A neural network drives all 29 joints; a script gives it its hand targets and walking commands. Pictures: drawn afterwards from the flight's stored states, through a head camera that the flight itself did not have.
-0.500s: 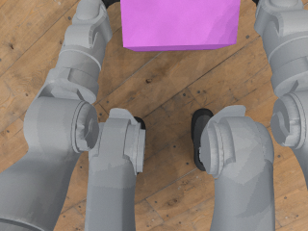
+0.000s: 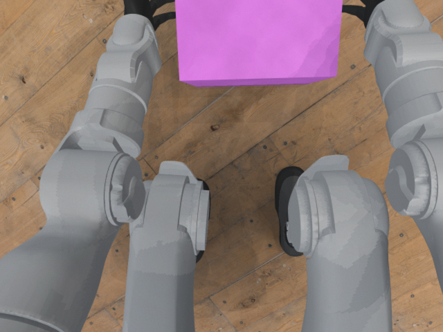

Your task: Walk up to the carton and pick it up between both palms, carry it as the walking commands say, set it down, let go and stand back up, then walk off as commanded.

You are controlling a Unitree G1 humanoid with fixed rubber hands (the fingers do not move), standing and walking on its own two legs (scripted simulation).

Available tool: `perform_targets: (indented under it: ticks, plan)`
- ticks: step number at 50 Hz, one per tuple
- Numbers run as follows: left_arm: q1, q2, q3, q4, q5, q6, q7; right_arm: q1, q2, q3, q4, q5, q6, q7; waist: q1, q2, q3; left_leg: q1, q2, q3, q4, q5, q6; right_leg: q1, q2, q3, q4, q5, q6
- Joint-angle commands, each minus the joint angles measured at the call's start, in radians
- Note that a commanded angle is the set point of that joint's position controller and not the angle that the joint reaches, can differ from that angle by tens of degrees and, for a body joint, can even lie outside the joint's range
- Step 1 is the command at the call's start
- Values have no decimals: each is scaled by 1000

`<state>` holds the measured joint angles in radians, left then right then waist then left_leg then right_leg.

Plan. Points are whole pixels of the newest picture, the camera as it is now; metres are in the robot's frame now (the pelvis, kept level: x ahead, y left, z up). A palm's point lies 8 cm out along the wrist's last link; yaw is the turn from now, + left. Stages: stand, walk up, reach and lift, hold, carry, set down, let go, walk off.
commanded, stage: set down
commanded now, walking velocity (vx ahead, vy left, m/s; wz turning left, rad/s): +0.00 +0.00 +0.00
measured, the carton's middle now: (253, 11) +0.55 -0.04 -0.27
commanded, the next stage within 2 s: none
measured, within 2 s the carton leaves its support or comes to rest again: neither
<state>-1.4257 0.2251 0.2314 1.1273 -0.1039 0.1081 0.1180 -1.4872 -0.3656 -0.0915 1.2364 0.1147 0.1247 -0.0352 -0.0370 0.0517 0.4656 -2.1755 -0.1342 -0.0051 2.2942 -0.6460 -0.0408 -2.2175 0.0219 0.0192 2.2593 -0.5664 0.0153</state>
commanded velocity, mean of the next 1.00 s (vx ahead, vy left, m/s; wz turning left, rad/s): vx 0.00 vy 0.00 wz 0.00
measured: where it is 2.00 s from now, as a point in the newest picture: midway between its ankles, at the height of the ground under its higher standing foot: (242, 230)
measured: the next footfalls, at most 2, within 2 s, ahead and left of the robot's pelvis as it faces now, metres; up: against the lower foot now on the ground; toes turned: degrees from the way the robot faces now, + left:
none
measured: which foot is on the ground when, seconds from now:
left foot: down 0.00-1.00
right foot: down 0.00-1.00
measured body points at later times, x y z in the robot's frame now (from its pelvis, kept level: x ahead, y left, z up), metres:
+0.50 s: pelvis +0.00 +0.00 +0.00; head +0.36 -0.03 +0.25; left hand +0.54 +0.12 -0.19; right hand +0.53 -0.20 -0.19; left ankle +0.10 +0.11 -0.32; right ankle +0.12 -0.12 -0.32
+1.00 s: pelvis +0.01 -0.01 +0.00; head +0.39 -0.02 +0.23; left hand +0.55 +0.16 -0.21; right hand +0.53 -0.24 -0.21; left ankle +0.10 +0.11 -0.32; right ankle +0.12 -0.12 -0.32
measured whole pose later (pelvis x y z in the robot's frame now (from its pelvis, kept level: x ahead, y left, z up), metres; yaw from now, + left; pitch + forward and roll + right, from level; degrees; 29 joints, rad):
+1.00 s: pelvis +0.01 -0.01 +0.00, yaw +0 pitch +31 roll +0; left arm -1.40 0.36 0.09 1.08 -0.22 0.05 0.13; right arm -1.42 -0.44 -0.13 1.16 0.20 0.01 -0.05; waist -0.03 0.03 0.52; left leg -2.18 -0.09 0.00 2.30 -0.67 -0.03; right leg -2.22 0.00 -0.01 2.27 -0.59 -0.01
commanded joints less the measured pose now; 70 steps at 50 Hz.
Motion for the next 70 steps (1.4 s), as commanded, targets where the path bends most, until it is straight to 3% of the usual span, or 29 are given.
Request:
perform_targets:
  ticks: [1,3,5,11,13,15,16,18,19,21,26,28,30,35,39,43,46,47,55,56,58,59,60,61,64,65,66,68,70]
  plan:
    - [-577,-773,-227,-158,-16,-20,-244,-517,792,141,-214,20,-44,220,-49,-42,-991,237,-15,25,-201,298,22,456,52,-26,-144,326,-29]
    - [-586,-770,-231,-174,-21,-21,-244,-525,764,147,-234,24,-50,219,-57,-40,-1019,236,-12,21,-200,297,18,474,53,-33,-130,338,-30]
    - [-548,-775,-219,-137,-6,-20,-243,-525,778,147,-226,22,-54,215,-26,-24,-998,238,-11,23,-201,308,20,466,52,-21,-133,341,-29]
    - [-580,-730,-223,-168,-12,-33,-232,-525,724,115,-200,11,-59,204,-75,-26,-1013,258,-4,15,-194,299,21,462,46,-36,-121,340,-29]
    - [-571,-670,-205,-169,3,-41,-221,-499,688,111,-199,12,-69,195,-33,-3,-1007,255,-5,30,-190,310,10,464,50,-23,-124,347,-31]
    - [-554,-652,-191,-146,-7,-39,-212,-513,629,99,-204,9,-74,184,-56,-16,-1013,270,1,18,-189,314,15,462,46,-34,-122,337,-26]
    - [-505,-617,-164,-128,17,-41,-208,-472,629,85,-184,-10,-72,184,-31,-41,-1002,249,-7,26,-200,311,10,484,49,-33,-137,342,-19]
    - [-533,-526,-154,-152,5,-53,-188,-485,532,72,-203,-4,-84,162,-57,-48,-1025,267,2,31,-188,305,2,485,43,-36,-137,336,-17]
    - [-511,-495,-148,-140,10,-57,-176,-480,506,74,-209,2,-90,150,-27,-28,-1033,277,3,33,-191,288,4,496,42,-26,-135,324,-16]
    - [-482,-387,-126,-122,15,-65,-146,-458,402,46,-183,3,-97,127,-29,-20,-1021,316,9,40,-192,299,-4,509,37,-29,-143,317,-11]
    - [-399,21,-71,-113,-16,-87,-39,-364,-77,-37,-142,4,-132,12,-47,-41,-1084,352,34,31,-194,295,-22,558,17,-20,-158,318,-7]
    - [-352,95,-57,-91,-12,-87,-9,-330,-112,-26,-126,25,-134,-11,-14,-42,-1107,369,47,25,-211,303,-20,549,10,-18,-165,323,-8]
    - [-339,139,-55,-96,-27,-94,7,-284,-177,-59,-79,16,-140,-31,-36,-37,-1126,338,54,28,-197,306,-27,562,7,-4,-155,334,-13]
    - [-326,204,-62,-137,-27,-116,23,-310,-205,-48,-154,53,-161,-42,10,-18,-1211,365,70,20,-187,421,-27,592,1,6,-140,455,-6]
    - [-298,146,-116,-123,-75,-114,14,-260,-210,-42,-124,52,-163,-28,-51,-28,-1253,382,75,10,-179,476,-27,601,-8,-7,-136,500,-12]
    - [-264,189,-109,-141,-83,-115,15,-256,-213,-33,-191,81,-164,-20,-27,-56,-1290,370,80,7,-170,507,-16,674,-13,11,-125,568,-8]
    - [-252,188,-126,-176,-112,-110,7,-225,-236,-51,-212,84,-158,-12,-55,-72,-1334,398,79,1,-158,513,-8,672,-13,1,-111,574,-6]
    - [-266,178,-156,-242,-128,-109,8,-225,-281,-82,-236,82,-158,-17,-82,-30,-1392,493,85,-15,-168,556,-10,664,-20,-13,-93,580,-11]
    - [-226,219,-112,-431,-135,-49,36,-211,-291,-72,-441,117,-98,-27,-42,-39,-1705,677,74,39,-213,502,-8,845,2,-48,-167,528,-9]
    - [-249,233,-93,-460,-132,-36,42,-227,-311,-87,-499,111,-89,-28,-60,-61,-1720,667,70,54,-213,485,-9,877,7,-50,-190,533,-13]
    - [-230,253,-67,-455,-117,-8,46,-235,-296,-79,-496,94,-54,-30,-23,-71,-1692,635,69,60,-247,408,-1,882,8,-50,-221,465,-11]
    - [-237,219,-100,-411,-133,8,43,-227,-313,-90,-460,69,-42,-32,-65,-59,-1694,655,70,59,-258,390,-7,878,6,-62,-230,433,-14]
    - [-248,223,-96,-480,-124,17,43,-223,-299,-84,-467,72,-32,-30,-52,-46,-1688,653,70,52,-283,377,-7,857,8,-69,-230,427,-20]
    - [-230,241,-79,-433,-108,23,45,-233,-279,-78,-477,75,-22,-33,-30,-74,-1664,617,67,58,-293,349,3,877,12,-63,-250,409,-10]
    - [-238,244,-63,-415,-95,35,52,-217,-280,-100,-446,53,-4,-33,-39,-80,-1643,625,67,64,-323,327,4,880,21,-66,-287,385,-17]
    - [-252,289,-25,-495,-76,33,60,-239,-278,-108,-509,47,0,-36,-8,-90,-1668,641,55,64,-343,339,7,900,26,-62,-301,393,-11]
    - [-249,255,-55,-469,-82,36,55,-218,-257,-92,-449,47,4,-33,-17,-74,-1663,639,62,63,-360,351,3,921,26,-61,-305,409,-14]
    - [-233,275,-20,-477,-62,33,61,-241,-260,-96,-489,54,8,-31,17,-82,-1668,648,49,73,-384,348,6,911,35,-62,-329,394,-12]
    - [-287,282,-24,-521,-66,43,63,-270,-268,-88,-509,64,20,-39,18,-71,-1743,676,51,84,-398,367,5,970,37,-54,-356,421,-11]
